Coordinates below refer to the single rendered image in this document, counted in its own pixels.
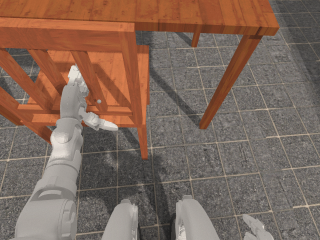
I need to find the left robot thigh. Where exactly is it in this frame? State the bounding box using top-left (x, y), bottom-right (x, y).
top-left (101, 203), bottom-right (138, 240)

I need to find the left robot upper arm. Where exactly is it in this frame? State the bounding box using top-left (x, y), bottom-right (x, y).
top-left (8, 198), bottom-right (77, 240)

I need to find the robot right shin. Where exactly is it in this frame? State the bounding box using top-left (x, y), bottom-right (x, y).
top-left (175, 195), bottom-right (193, 240)

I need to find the robot right hand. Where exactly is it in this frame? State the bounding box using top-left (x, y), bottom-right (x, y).
top-left (242, 214), bottom-right (274, 240)

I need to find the table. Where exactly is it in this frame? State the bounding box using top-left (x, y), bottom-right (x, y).
top-left (0, 0), bottom-right (280, 130)

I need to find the robot left hand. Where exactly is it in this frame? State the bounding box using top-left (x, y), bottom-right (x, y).
top-left (60, 63), bottom-right (118, 131)

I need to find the robot left forearm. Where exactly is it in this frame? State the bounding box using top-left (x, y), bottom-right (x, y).
top-left (15, 117), bottom-right (83, 238)

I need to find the chair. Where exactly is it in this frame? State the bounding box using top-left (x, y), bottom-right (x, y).
top-left (0, 17), bottom-right (150, 160)

